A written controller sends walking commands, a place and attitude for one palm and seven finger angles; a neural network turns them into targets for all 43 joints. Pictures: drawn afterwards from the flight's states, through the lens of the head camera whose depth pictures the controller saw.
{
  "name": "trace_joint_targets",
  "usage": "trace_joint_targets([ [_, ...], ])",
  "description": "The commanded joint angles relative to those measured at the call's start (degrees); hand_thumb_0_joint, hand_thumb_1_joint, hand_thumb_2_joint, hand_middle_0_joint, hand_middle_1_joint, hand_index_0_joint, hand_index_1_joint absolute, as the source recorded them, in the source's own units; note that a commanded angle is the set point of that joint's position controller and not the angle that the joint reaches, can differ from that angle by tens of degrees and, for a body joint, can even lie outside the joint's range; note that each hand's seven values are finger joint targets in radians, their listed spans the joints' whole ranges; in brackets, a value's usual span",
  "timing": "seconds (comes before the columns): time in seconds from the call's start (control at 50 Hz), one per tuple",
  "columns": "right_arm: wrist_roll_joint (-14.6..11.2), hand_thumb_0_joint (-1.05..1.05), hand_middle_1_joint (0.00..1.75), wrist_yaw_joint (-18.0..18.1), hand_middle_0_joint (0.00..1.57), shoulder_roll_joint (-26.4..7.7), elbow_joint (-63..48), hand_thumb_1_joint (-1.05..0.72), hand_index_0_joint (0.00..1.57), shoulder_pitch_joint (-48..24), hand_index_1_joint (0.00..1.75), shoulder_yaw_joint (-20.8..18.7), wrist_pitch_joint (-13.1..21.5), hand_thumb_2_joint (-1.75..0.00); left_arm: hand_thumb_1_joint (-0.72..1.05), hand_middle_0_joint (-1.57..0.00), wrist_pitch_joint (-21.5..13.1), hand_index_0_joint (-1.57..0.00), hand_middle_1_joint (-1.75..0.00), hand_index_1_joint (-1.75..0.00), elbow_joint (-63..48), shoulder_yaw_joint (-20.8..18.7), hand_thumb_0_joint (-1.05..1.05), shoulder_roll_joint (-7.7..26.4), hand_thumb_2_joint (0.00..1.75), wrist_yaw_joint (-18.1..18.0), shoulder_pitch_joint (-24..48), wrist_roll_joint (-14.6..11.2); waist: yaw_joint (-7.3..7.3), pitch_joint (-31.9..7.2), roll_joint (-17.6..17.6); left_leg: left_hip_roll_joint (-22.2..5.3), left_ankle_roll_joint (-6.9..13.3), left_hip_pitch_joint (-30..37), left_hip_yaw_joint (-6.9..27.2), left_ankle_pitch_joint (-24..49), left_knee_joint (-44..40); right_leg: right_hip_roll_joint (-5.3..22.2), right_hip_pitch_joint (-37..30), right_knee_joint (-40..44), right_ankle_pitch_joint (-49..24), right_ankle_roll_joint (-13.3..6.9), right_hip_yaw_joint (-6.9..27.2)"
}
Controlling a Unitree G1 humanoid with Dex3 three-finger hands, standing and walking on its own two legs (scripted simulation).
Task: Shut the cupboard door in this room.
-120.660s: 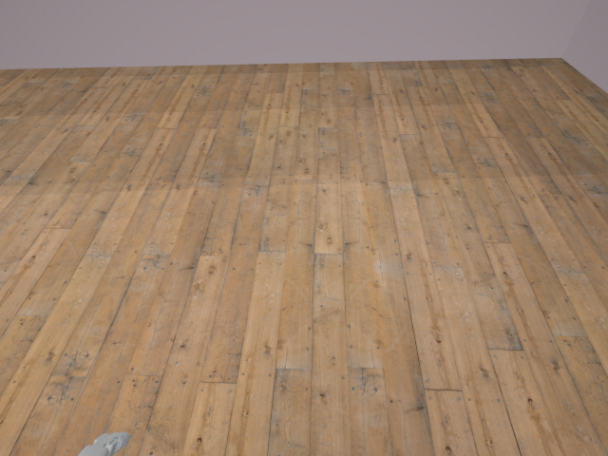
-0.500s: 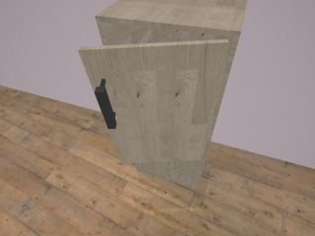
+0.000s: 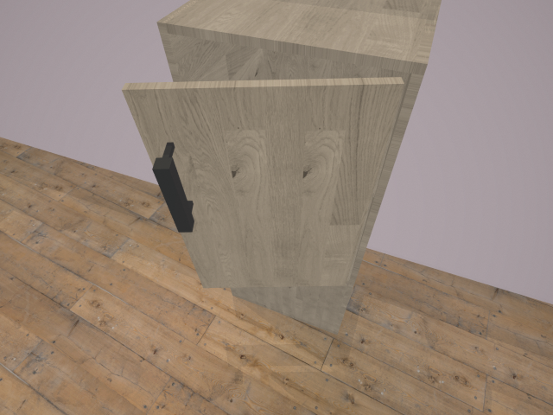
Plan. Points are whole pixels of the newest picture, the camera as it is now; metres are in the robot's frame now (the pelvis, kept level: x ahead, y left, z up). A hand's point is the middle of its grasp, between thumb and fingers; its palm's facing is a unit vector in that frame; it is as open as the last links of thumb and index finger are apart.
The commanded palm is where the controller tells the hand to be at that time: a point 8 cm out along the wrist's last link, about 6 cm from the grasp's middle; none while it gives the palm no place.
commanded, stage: look again from close up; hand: left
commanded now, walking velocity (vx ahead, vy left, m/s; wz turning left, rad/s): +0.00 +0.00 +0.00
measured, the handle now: (178, 188) +0.45 +0.19 +0.06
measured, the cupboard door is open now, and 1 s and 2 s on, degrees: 22 22 22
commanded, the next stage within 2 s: raise the hand and make a fist in 0.18 s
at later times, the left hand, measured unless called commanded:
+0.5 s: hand (184, 328) +0.24 +0.15 -0.01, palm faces +0.20 -0.97 -0.14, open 7.0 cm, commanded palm +0.13 +0.19 -0.06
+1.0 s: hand (207, 370) +0.19 +0.11 -0.02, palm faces -0.14 -0.99 -0.01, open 4.7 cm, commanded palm +0.14 +0.20 -0.01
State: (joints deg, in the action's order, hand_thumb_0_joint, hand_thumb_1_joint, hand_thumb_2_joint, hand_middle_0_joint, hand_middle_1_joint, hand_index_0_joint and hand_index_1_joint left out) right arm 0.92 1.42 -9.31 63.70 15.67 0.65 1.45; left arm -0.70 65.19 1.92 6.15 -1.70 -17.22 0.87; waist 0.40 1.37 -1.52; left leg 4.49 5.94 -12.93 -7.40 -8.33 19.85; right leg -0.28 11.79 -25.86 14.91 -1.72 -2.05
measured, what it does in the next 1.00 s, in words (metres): lowers itself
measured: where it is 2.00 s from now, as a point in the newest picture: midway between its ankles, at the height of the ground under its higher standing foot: outside the picture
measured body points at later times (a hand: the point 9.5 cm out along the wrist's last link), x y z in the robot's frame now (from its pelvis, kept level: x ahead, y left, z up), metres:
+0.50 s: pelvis +0.03 -0.02 -0.02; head +0.03 -0.06 +0.43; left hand +0.22 +0.20 +0.00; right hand +0.14 -0.28 -0.14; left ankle +0.03 +0.05 -0.74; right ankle -0.01 -0.10 -0.74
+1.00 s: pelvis -0.03 -0.05 -0.09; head +0.02 -0.06 +0.36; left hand +0.19 +0.17 -0.02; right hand +0.17 -0.25 -0.17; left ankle +0.03 +0.06 -0.74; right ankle -0.01 -0.10 -0.74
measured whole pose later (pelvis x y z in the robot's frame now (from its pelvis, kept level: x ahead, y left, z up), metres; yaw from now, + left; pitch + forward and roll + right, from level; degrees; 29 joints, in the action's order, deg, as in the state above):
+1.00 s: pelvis -0.03 -0.05 -0.09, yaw +1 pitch +11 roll -1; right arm -3.1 3.6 -10.7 31.1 11.9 2.6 9.9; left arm -17.9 -3.2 -4.9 12.8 20.1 -20.7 -16.7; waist -1.1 -6.7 -2.1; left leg 1.2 1.0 -49.2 0.4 -25.4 63.2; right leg -3.5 44.4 -62.7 30.3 -5.1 -7.1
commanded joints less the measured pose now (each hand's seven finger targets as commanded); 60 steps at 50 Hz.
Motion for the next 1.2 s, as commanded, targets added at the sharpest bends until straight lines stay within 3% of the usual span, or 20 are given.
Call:
trace_joint_targets([
  [0.0,-0.2,0.0,0.3,0.4,0.2,-4.5,-1.0,-0.9,0.2,4.1,0.3,-0.6,1.0,-0.9,0.9,-0.2,-0.9,-0.2,-0.3,-0.3,-1.4,-1.0,0.0,5.9,0.9,-0.5,-2.9,-0.2,0.2,1.1,1.5,-11.3,-2.5,4.6,11.9,-0.5,-4.6,6.5,3.4,5.6,-3.1,-1.7,7.7],
  [0.24,-0.3,0.0,0.3,0.8,0.2,-4.2,0.2,-0.9,0.2,2.8,0.3,-0.2,1.1,-0.9,0.9,-0.2,-1.2,-0.2,-0.3,-0.3,-1.0,-0.9,0.0,6.4,0.9,-0.7,-3.1,-0.3,-0.26,0.3,2.4,-10.9,-2.6,6.2,10.4,8.3,-1.5,7.1,-0.5,6.0,-10.7,-1.5,8.0],
  [0.26,-1.0,0.0,0.3,0.0,0.2,-6.6,-3.8,-0.9,0.2,-1.4,0.3,-0.7,0.9,-0.9,0.9,-0.2,-2.1,-0.2,-0.3,-0.3,0.1,-1.3,0.0,7.9,0.9,-2.9,-8.2,0.5,-2.2,0.6,9.4,-12.1,-3.9,1.2,9.7,6.7,9.6,8.7,-1.3,7.5,-20.4,1.8,8.6],
  [0.28,-1.8,0.0,0.3,5.3,0.2,-19.7,-24.0,-0.9,0.2,5.8,0.3,-3.7,10.6,-0.9,0.9,-0.2,-16.9,-0.2,-0.3,-0.3,-92.2,-20.6,0.0,37.1,0.9,-3.1,41.4,-7.0,9.55,-19.8,0.9,-7.7,-1.5,19.1,10.1,13.0,4.2,2.0,5.7,-1.3,-18.2,1.7,3.2],
  [0.3,-2.5,0.0,0.3,5.6,0.2,-11.4,-22.2,-0.9,0.2,-0.3,0.3,0.2,15.4,-0.9,0.9,-0.22,-13.6,-0.22,-0.32,-0.32,-79.4,-1.9,0.0,13.9,0.9,-3.0,8.2,-7.8,1.83,-31.0,-15.3,-6.6,-3.0,24.7,6.8,22.5,5.8,-1.9,3.7,-3.4,-11.4,-0.3,1.1],
  [0.32,-2.2,0.0,0.3,5.4,0.2,-12.8,-18.6,-0.9,0.2,-0.5,0.3,-0.5,17.7,-0.9,0.9,-0.24,-11.3,-0.24,-0.34,-0.34,-78.3,-5.7,0.0,14.7,0.9,-6.1,7.2,-9.7,0.78,-27.9,-16.3,-8.1,-6.3,24.7,8.3,26.4,5.5,-1.8,3.4,-3.3,-4.7,-0.5,-0.2],
  [0.34,-3.2,0.0,0.3,3.6,0.2,-8.8,-16.4,-0.9,0.2,-2.4,0.3,0.1,17.9,-0.9,0.9,-0.25,-3.4,-0.25,-0.36,-0.36,-57.3,4.4,0.0,-2.3,0.9,-5.8,-9.3,-8.5,1.63,-14.3,-9.5,-8.4,-5.7,14.1,9.9,19.1,3.3,0.0,9.3,-5.0,-1.4,0.3,-0.5],
  [0.36,-3.5,0.0,0.3,2.4,0.2,-12.1,-20.6,-0.9,0.2,-0.6,0.3,-1.5,18.4,-0.9,0.9,-0.27,-4.6,-0.27,-0.38,-0.38,-70.1,5.0,0.0,0.1,0.9,-6.1,-0.2,-10.1,3.03,-7.8,-7.8,-7.8,-5.1,8.3,11.7,11.2,5.3,0.6,9.6,-3.8,-3.0,0.1,-0.7],
  [0.4,-2.1,0.0,0.3,1.3,0.2,-13.4,-24.1,-0.9,0.2,-2.7,0.3,-3.2,19.2,-0.9,0.9,-0.31,-9.1,-0.31,-0.42,-0.42,-63.5,1.5,0.0,1.7,0.9,-4.3,-1.8,-9.0,4.54,1.2,5.5,-6.0,-4.5,-1.4,12.2,4.6,11.4,0.7,16.7,-3.2,-3.8,0.4,-2.1],
  [0.48,-1.1,0.0,0.3,-1.2,0.2,-11.9,-30.3,-0.9,0.2,-6.2,0.3,-5.3,17.9,-0.9,0.9,-0.38,-22.4,-0.38,-0.5,-0.5,-52.7,-5.7,0.0,-0.3,0.9,7.5,-29.4,-13.9,-3.82,-5.6,26.3,-2.9,-5.9,-18.9,9.9,1.8,22.3,1.6,17.5,-14.5,-15.0,2.1,-0.8],
  [0.56,-1.4,0.0,0.3,-2.8,0.2,-11.7,-35.6,-0.9,0.2,-8.0,0.3,-6.7,15.2,-0.9,0.9,-0.46,-33.3,-0.46,-0.58,-0.58,-56.8,-16.9,0.0,10.2,0.9,19.8,-29.8,-17.0,-6.52,-13.8,12.5,-0.8,-7.1,-26.1,6.6,1.6,30.1,4.6,12.3,-23.5,-31.2,2.5,6.4],
  [0.62,-1.1,0.0,0.3,-2.0,0.2,-10.7,-40.0,-0.9,0.2,-10.5,0.3,-5.9,12.9,-0.9,0.9,-0.51,-33.2,-0.51,-0.64,-0.64,-72.9,-21.6,0.0,17.7,0.9,17.2,-19.0,-15.0,-6.78,-18.0,-7.0,0.0,-5.7,-26.9,5.9,-0.2,33.3,3.8,15.4,-24.5,-19.0,1.2,10.2],
  [0.66,-1.0,0.0,0.3,-1.7,0.2,-9.0,-41.0,-0.9,0.2,-9.1,0.3,-5.5,12.3,-0.9,0.9,-0.55,-34.2,-0.55,-0.68,-0.68,-79.0,-20.0,0.0,14.6,0.9,13.5,-14.9,-15.2,-4.28,-19.3,-10.4,-1.4,-4.8,-25.0,7.1,-0.4,35.2,2.3,20.5,-24.2,-13.3,1.1,9.9],
  [0.72,-0.9,0.0,0.3,-0.9,0.2,-9.6,-40.3,-0.9,0.2,-6.6,0.3,-4.9,13.6,-0.9,0.9,-0.6,-40.5,-0.6,-0.74,-0.74,-92.0,-13.6,0.0,10.6,0.9,11.8,-1.0,-17.0,2.61,-21.6,-4.6,-2.8,-3.7,-24.7,9.8,-2.8,41.1,1.1,27.8,-24.9,-10.2,3.2,11.0],
  [0.82,-2.7,0.0,0.3,1.9,0.2,-12.2,-39.5,-0.9,0.2,-5.6,0.3,-3.7,15.9,-0.9,0.9,-0.69,-39.3,-0.69,-0.84,-0.84,-83.0,-5.1,0.0,8.6,0.9,21.0,0.7,-19.2,6.38,-15.3,4.3,-4.5,-2.7,-31.6,11.5,-11.6,44.8,1.2,33.0,-21.1,4.5,4.7,12.4],
  [0.86,-3.9,0.0,0.3,2.9,0.2,-12.6,-40.5,-0.9,0.2,-4.7,0.3,-3.9,15.1,-0.9,0.9,-0.73,-31.4,-0.73,-0.88,-0.88,-76.0,-8.0,0.0,11.8,0.9,23.5,-5.3,-19.1,3.75,-16.3,8.6,-4.4,-2.7,-34.3,10.7,-13.1,43.0,2.8,27.9,-17.3,7.7,6.3,14.7],
  [0.96,-4.9,0.0,0.3,3.7,0.2,-9.8,-45.9,-0.9,0.2,-8.0,0.3,-3.0,10.5,-0.9,0.9,-0.82,-11.8,-0.82,-0.98,-0.98,-80.1,-19.4,0.0,17.7,0.9,17.9,-12.4,-19.4,-4.96,-22.0,4.2,-3.2,-3.7,-29.2,9.9,-9.9,34.6,4.8,14.4,-14.8,6.7,6.2,14.2],
  [1.06,-3.2,0.0,0.3,2.9,0.2,-8.2,-44.3,-0.9,0.2,-6.6,0.3,-2.5,11.3,-0.9,0.9,-0.92,-18.1,-0.92,-1.08,-1.08,-89.1,-20.2,0.0,13.9,0.9,5.1,-10.8,-18.7,-4.21,-16.0,1.5,-4.5,-4.4,-24.4,10.7,-8.0,29.1,0.5,19.6,-18.0,4.6,2.1,4.9],
  [1.14,-2.4,0.0,0.3,1.7,0.2,-10.5,-42.5,-0.9,0.2,-4.6,0.3,-2.5,14.1,-0.9,0.9,-0.99,-26.5,-0.99,-1.16,-1.16,-86.3,-9.9,0.0,9.8,0.9,6.9,-7.6,-16.2,0.81,-11.9,2.1,-4.4,-3.8,-25.6,11.2,-11.7,31.0,0.3,26.9,-18.3,9.5,2.5,5.5],
  [1.18,-2.7,0.0,0.3,1.9,0.2,-11.6,-42.3,-0.9,0.2,-3.7,0.3,-2.7,15.2,-0.9,0.9,-1.02,-27.0,-1.02,-1.2,-1.2,-83.5,-6.9,0.0,9.1,0.9,10.0,-8.6,-16.3,1.4,-11.3,2.1,-4.4,-3.7,-25.7,11.4,-14.9,30.4,0.1,28.5,-16.8,16.3,1.9,5.5],
])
